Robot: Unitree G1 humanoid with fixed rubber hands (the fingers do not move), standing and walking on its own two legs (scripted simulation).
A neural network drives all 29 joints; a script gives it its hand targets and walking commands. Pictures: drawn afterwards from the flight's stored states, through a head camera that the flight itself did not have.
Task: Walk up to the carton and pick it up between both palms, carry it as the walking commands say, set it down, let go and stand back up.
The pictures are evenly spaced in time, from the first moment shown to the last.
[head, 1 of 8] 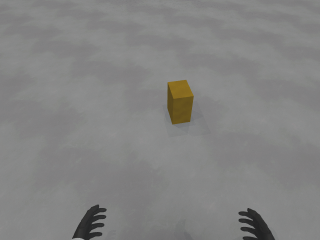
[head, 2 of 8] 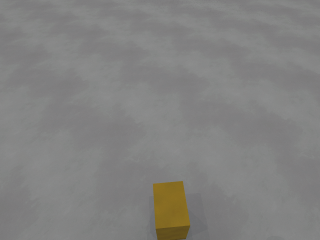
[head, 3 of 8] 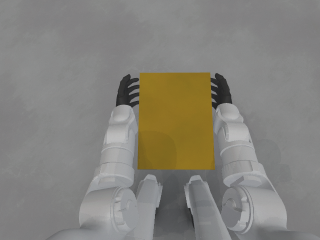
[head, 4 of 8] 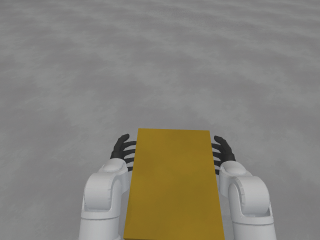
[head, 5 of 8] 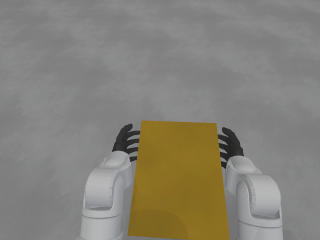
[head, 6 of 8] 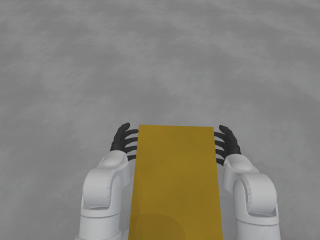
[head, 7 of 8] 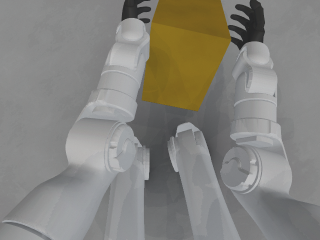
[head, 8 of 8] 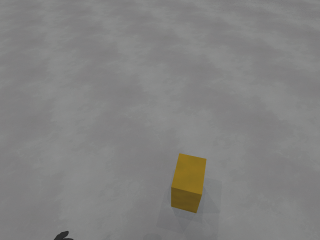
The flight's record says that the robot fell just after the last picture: no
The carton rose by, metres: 0.64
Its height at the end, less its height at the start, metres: +0.00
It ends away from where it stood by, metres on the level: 6.28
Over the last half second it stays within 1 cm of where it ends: yes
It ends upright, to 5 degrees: yes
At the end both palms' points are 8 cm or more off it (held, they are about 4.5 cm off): yes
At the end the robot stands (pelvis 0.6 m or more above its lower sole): yes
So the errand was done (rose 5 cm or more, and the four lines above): yes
